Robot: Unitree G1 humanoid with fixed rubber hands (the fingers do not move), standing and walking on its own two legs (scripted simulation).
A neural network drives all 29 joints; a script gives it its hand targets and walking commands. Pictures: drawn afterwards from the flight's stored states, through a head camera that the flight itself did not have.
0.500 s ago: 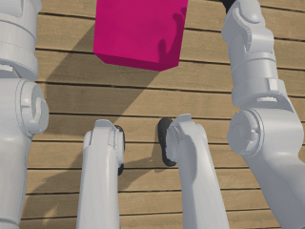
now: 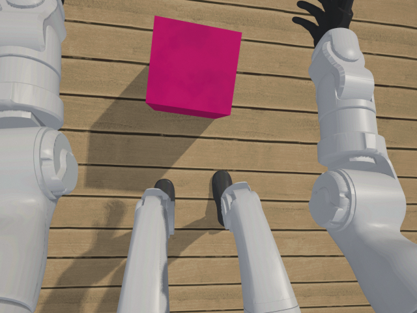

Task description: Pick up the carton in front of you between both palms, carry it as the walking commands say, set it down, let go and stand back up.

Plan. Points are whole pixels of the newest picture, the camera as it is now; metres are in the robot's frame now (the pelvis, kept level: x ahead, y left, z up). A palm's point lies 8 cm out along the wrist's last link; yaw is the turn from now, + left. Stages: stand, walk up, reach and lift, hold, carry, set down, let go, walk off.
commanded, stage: set down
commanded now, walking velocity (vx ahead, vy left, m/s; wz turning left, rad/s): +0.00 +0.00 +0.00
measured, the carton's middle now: (191, 77) +0.53 -0.01 -0.48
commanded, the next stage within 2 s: let go in 0.06 s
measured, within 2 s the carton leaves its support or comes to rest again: neither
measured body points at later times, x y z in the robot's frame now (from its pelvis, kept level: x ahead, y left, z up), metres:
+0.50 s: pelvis +0.05 -0.02 +0.12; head +0.30 +0.01 +0.49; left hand +0.46 +0.21 -0.01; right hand +0.44 -0.23 +0.01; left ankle +0.07 +0.09 -0.57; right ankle +0.09 -0.13 -0.57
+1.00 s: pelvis +0.10 -0.01 +0.17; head +0.16 +0.00 +0.62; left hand +0.30 +0.23 +0.08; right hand +0.28 -0.25 +0.10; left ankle +0.07 +0.09 -0.57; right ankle +0.09 -0.13 -0.57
